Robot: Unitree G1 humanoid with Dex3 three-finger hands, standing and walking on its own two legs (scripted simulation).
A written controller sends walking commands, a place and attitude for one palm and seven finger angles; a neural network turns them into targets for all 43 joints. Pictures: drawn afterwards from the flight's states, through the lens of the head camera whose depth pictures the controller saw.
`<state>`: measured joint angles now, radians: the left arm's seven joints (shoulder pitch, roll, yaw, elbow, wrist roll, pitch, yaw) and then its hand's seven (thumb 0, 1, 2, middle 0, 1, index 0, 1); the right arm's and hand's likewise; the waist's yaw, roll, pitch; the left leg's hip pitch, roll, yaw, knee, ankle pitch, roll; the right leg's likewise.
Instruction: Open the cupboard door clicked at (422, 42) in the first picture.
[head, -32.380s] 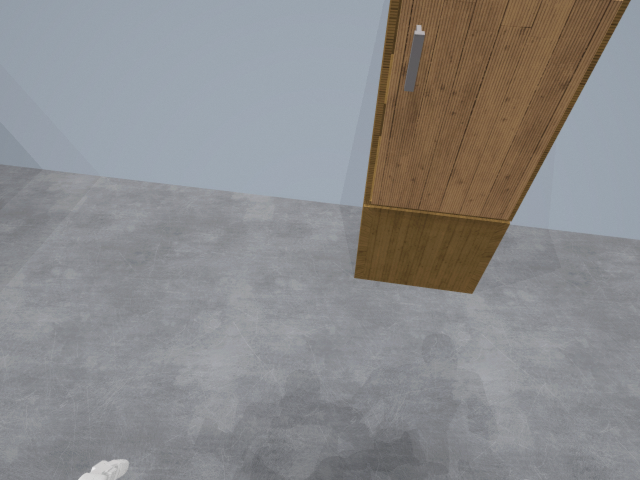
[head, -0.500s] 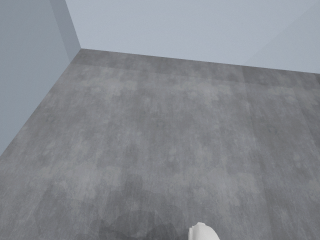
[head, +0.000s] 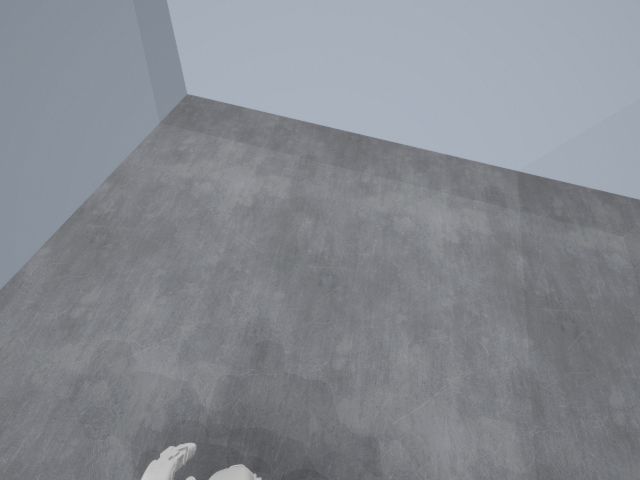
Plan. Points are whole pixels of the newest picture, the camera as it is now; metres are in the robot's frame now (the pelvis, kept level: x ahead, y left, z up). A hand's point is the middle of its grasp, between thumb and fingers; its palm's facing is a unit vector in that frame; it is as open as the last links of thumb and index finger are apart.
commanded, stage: turn to face it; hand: left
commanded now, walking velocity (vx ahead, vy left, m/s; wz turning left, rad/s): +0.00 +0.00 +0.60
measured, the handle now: out of the picture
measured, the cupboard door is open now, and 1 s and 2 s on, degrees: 42 42 42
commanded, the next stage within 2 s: none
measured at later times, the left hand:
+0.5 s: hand out of the picture +0.08 +0.20 -0.15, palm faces +0.28 -0.90 -0.33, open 7.3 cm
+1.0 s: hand out of the picture -0.03 +0.19 -0.18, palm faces +0.60 -0.76 -0.25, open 7.3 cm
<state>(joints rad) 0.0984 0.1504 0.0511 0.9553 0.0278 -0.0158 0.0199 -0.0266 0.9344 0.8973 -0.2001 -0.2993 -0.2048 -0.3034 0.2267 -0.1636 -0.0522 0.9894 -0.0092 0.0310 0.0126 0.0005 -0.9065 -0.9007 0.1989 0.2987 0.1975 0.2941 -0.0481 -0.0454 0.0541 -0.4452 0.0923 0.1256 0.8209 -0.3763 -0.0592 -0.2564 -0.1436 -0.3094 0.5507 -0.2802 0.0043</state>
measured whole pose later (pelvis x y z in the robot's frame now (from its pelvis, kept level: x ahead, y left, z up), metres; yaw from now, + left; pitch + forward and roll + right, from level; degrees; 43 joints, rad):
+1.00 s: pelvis +0.05 -0.03 +0.00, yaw +36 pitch +1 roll +0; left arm 0.18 0.27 0.08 0.93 0.02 0.07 0.01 0.00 0.91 0.90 -0.20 -0.30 -0.20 -0.30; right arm 0.10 -0.21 -0.05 0.90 -0.02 0.02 0.01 0.00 -0.90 -0.90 0.20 0.30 0.20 0.29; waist 0.01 -0.05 0.11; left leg -0.29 0.00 0.04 0.57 -0.30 0.03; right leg -0.47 -0.11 -0.06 1.12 -0.47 0.08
